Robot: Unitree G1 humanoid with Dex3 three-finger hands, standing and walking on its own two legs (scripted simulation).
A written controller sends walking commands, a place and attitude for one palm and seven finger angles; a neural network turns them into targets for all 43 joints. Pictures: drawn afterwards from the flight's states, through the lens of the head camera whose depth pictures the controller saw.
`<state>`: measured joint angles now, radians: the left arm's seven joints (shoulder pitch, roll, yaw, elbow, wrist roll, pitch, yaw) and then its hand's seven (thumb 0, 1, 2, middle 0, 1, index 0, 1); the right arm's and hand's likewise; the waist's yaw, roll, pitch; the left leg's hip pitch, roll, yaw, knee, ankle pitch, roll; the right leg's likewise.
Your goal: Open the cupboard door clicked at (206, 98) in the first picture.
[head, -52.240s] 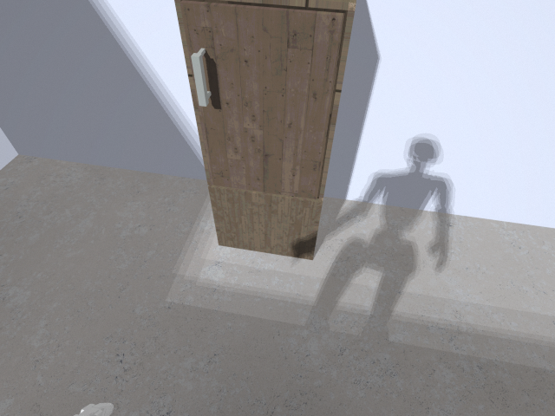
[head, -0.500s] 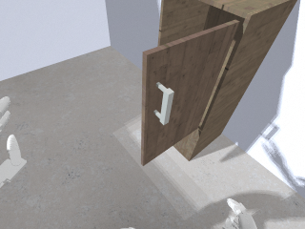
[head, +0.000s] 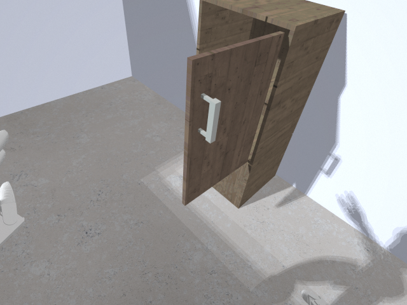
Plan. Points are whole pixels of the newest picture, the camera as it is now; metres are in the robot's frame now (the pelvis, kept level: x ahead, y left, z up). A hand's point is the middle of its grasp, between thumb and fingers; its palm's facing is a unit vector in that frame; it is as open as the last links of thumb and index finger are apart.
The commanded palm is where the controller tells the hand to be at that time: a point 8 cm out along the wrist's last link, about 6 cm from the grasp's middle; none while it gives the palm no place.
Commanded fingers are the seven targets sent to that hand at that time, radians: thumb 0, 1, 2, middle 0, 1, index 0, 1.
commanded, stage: stop stepping back and stand still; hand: left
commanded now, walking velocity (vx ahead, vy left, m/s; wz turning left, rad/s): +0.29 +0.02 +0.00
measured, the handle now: (207, 118) +0.59 +0.05 +0.07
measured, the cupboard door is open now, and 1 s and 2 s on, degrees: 88 88 88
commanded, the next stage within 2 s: let the arm hang, fingers relaxed in 1.64 s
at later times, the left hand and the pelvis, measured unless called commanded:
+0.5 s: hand out of the picture +0.12 +0.27 +0.18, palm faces +0.51 -0.72 -0.46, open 7.4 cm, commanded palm +0.08 +0.29 +0.19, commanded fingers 0.00 0.90 0.90 -0.20 -0.30 -0.20 -0.30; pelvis -0.06 -0.01 +0.02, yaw +0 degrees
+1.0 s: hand (10, 230) +0.16 +0.29 +0.16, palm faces +0.39 -0.78 -0.48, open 7.4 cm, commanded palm +0.09 +0.33 +0.19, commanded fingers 0.00 0.90 0.90 -0.20 -0.30 -0.20 -0.30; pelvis -0.04 +0.03 +0.01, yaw +1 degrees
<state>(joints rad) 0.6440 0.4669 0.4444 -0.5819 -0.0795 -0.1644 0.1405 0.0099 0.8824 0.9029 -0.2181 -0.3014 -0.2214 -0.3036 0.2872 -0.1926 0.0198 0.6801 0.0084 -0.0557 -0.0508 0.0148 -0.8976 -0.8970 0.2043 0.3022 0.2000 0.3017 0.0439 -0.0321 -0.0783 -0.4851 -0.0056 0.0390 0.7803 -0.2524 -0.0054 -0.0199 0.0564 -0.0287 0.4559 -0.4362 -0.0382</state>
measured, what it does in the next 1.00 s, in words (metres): steps on the spot: left foot, then right foot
